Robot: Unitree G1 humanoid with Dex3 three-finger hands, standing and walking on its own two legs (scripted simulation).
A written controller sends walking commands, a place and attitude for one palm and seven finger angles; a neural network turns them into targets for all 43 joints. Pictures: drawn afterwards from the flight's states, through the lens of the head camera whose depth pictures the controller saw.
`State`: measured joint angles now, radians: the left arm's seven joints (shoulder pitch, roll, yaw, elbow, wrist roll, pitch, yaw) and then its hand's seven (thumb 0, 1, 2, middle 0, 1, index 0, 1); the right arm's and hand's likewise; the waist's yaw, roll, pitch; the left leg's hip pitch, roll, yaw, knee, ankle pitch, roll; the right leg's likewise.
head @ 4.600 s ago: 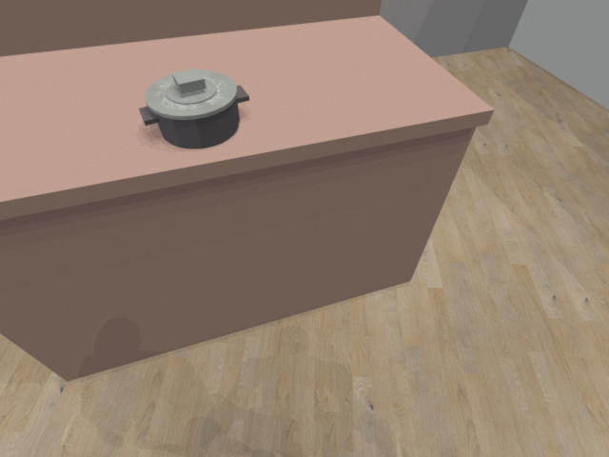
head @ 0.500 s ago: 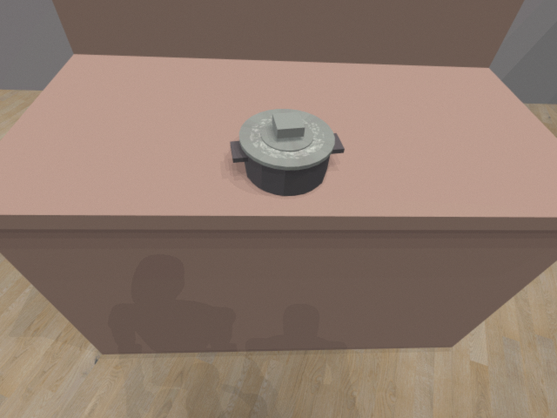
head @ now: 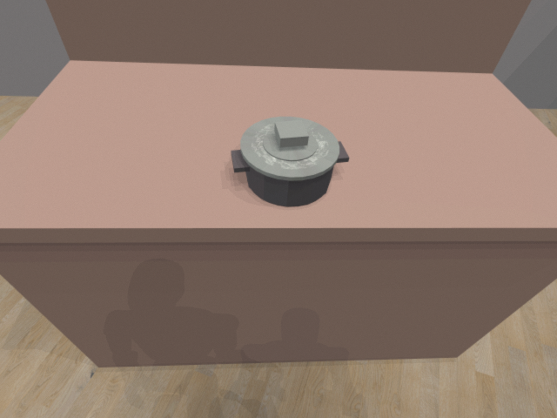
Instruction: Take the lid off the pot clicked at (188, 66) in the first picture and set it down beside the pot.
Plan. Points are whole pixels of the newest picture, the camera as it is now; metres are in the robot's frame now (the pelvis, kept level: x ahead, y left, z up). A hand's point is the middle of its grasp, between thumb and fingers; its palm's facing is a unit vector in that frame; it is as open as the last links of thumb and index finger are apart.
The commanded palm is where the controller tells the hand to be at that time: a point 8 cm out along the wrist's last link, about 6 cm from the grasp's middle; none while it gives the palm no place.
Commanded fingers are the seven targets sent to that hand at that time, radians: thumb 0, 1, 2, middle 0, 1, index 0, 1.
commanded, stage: look again from close up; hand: left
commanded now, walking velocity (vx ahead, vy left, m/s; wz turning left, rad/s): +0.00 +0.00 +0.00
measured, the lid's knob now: (291, 133) +0.55 +0.02 +0.13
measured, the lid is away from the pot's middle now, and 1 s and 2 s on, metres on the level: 0.00 0.00 0.00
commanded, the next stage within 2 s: shuffle to correct the standing spot in 0.42 s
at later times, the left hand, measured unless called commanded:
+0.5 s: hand out of the picture +0.00 +0.18 -0.18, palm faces +0.01 -0.98 -0.18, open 7.4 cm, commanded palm none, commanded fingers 0.00 0.90 0.90 -0.20 -0.30 -0.20 -0.30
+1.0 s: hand out of the picture -0.02 +0.12 -0.17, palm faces +0.12 -0.98 -0.18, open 7.4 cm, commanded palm none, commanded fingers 0.00 0.90 0.90 -0.20 -0.30 -0.20 -0.30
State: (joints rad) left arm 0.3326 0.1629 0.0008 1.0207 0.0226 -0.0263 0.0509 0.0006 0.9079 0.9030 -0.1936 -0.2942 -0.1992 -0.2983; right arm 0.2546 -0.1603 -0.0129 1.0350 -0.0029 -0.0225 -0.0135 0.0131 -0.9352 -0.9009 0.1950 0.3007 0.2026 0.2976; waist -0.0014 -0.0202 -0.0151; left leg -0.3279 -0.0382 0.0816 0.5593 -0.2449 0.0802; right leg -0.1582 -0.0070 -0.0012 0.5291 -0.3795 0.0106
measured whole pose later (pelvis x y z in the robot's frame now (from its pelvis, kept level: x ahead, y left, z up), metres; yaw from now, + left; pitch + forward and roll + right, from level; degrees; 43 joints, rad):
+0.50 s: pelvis +0.01 +0.00 +0.01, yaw -1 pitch +0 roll +0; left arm 0.33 0.19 0.00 1.05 0.02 -0.01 0.04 0.00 0.91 0.90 -0.19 -0.29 -0.20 -0.30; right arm 0.21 -0.15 -0.01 1.08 0.00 -0.02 -0.02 0.01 -0.92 -0.90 0.20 0.30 0.20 0.30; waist 0.01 -0.05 0.03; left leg -0.27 -0.04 0.09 0.49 -0.23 0.08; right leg -0.10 -0.01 0.01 0.46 -0.35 0.02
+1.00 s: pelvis +0.02 -0.05 +0.01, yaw +4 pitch +2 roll +0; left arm 0.37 0.18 0.04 1.01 0.03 0.00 0.02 0.00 0.91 0.90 -0.19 -0.29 -0.20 -0.30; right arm 0.29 -0.14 -0.06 1.09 -0.01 0.02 -0.02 0.01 -0.91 -0.90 0.20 0.30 0.20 0.30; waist 0.02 -0.06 0.00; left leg -0.44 0.00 0.05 0.87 -0.43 0.03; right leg -0.15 0.03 -0.10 0.46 -0.34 -0.07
